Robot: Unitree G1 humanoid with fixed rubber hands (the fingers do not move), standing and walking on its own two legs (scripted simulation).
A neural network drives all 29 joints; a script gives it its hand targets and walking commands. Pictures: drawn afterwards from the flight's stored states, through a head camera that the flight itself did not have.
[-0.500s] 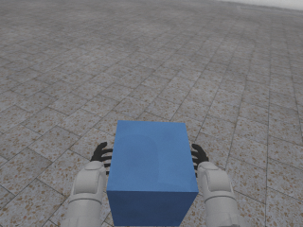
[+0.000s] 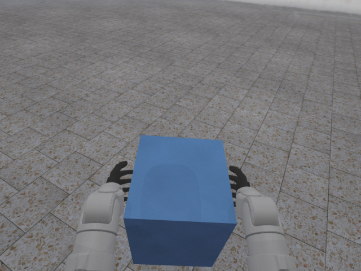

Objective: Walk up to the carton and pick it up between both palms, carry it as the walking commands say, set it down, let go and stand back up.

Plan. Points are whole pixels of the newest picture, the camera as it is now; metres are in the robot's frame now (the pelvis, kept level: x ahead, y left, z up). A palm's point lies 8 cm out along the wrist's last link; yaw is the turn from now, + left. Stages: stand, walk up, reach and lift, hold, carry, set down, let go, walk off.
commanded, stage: carry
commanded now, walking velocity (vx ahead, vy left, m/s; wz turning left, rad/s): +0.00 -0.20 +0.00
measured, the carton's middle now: (177, 202) +0.29 +0.01 +0.00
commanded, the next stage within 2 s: none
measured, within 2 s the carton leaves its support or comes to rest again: neither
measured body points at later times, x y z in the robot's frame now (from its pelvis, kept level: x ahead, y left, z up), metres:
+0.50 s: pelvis -0.04 -0.05 -0.02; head -0.08 -0.05 +0.43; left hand +0.23 +0.10 +0.05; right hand +0.24 -0.19 +0.05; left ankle +0.04 +0.14 -0.72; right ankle +0.03 -0.13 -0.72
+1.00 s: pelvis -0.08 -0.05 -0.03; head -0.11 -0.04 +0.42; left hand +0.17 +0.13 +0.04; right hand +0.20 -0.16 +0.04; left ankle -0.04 +0.07 -0.73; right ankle +0.03 -0.13 -0.72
